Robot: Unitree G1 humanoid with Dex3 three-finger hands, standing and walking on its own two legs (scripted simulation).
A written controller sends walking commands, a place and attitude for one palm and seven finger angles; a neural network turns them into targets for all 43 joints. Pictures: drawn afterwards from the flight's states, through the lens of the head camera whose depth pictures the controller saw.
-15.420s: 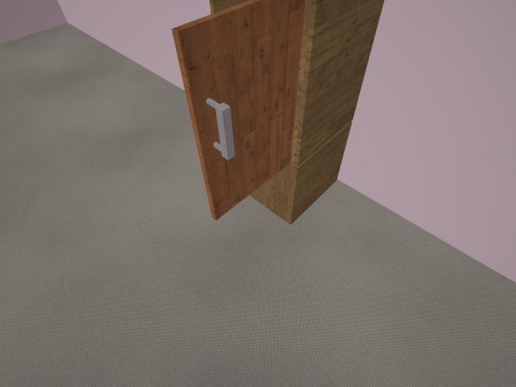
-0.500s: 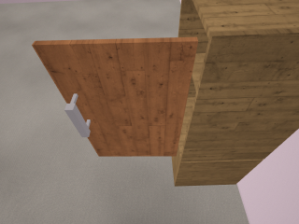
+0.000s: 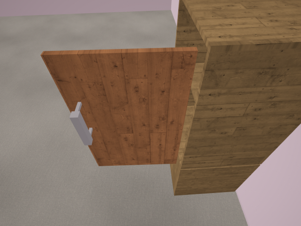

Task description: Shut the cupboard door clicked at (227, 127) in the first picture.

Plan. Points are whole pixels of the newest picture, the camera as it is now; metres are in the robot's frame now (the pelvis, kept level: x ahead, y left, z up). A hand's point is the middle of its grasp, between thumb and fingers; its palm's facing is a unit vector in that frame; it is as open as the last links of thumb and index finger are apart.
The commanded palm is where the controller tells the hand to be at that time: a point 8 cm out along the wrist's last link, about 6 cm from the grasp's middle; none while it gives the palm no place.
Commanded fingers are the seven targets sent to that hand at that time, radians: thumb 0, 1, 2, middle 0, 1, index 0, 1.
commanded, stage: come to a stop and stand still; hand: left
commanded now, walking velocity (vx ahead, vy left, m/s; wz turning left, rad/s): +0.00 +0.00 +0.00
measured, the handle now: (83, 124) +0.41 +0.23 +0.02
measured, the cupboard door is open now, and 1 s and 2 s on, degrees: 88 88 88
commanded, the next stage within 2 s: look again from close up in 0.74 s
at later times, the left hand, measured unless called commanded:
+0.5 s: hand out of the picture +0.03 +0.20 -0.17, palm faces +0.00 -0.98 -0.19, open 7.4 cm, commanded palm none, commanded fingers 0.00 0.90 0.90 -0.20 -0.30 -0.20 -0.30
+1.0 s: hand out of the picture +0.03 +0.20 -0.17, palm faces +0.00 -0.98 -0.19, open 7.4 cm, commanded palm none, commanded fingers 0.00 0.90 0.90 -0.20 -0.30 -0.20 -0.30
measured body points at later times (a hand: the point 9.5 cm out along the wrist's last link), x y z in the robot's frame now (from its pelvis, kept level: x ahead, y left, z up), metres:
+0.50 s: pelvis +0.02 +0.03 +0.00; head +0.04 +0.03 +0.45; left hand +0.03 +0.25 -0.16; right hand +0.03 -0.20 -0.16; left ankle +0.00 +0.12 -0.74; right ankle -0.01 -0.10 -0.74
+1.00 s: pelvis +0.03 +0.03 +0.01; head +0.05 +0.03 +0.46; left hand +0.03 +0.25 -0.15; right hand +0.03 -0.19 -0.15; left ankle +0.00 +0.12 -0.74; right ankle -0.01 -0.10 -0.74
